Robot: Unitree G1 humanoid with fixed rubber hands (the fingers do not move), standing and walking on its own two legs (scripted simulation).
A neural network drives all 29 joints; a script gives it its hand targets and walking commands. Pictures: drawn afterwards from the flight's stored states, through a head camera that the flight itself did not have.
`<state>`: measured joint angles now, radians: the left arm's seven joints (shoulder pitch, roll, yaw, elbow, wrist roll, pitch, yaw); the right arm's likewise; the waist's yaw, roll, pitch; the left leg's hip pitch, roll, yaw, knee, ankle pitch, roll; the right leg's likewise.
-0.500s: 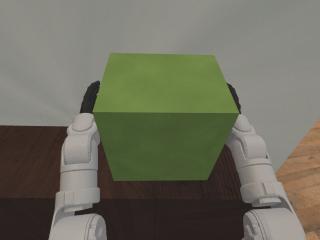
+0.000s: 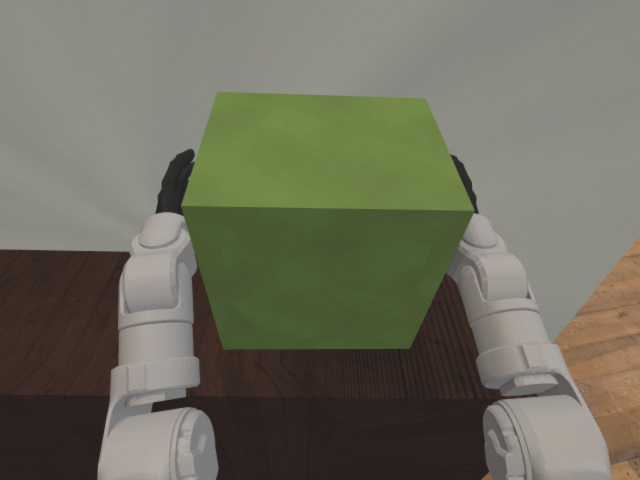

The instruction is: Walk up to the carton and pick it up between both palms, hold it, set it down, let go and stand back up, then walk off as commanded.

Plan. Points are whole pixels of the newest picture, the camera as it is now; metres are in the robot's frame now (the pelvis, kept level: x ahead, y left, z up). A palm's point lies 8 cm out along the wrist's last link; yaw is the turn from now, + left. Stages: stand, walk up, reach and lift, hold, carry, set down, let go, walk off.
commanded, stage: hold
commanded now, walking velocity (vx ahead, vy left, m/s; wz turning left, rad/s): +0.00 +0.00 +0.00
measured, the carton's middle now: (320, 229) +0.38 +0.02 +0.16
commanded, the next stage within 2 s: none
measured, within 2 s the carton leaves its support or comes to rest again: neither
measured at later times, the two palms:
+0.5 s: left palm (173, 227) +0.34 +0.18 +0.19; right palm (467, 225) +0.36 -0.16 +0.19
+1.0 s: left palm (181, 228) +0.36 +0.18 +0.17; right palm (459, 229) +0.37 -0.16 +0.17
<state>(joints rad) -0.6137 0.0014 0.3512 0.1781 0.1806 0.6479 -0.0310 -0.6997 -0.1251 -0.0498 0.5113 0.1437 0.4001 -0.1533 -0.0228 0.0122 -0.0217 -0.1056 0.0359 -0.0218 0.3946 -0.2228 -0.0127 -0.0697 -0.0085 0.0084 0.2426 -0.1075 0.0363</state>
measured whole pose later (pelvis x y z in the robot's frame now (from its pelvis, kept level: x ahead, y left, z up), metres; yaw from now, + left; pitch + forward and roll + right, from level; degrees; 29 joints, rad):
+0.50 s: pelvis -0.01 +0.00 +0.00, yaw +0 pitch -5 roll -2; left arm -0.57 -0.01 0.33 0.12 0.18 0.65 -0.02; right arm -0.65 -0.13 -0.05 0.43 0.16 0.41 -0.16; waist -0.02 0.01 -0.02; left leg -0.11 0.04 -0.02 0.39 -0.21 -0.01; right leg -0.07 -0.01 0.01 0.24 -0.09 0.04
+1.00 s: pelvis +0.00 +0.00 +0.00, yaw +0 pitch -4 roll -2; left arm -0.54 0.00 0.29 0.13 0.18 0.65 -0.02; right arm -0.62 -0.12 -0.05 0.45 0.21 0.41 -0.17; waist -0.02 0.01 -0.02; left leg -0.10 0.04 -0.02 0.39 -0.23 -0.01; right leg -0.07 -0.01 0.01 0.24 -0.11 0.04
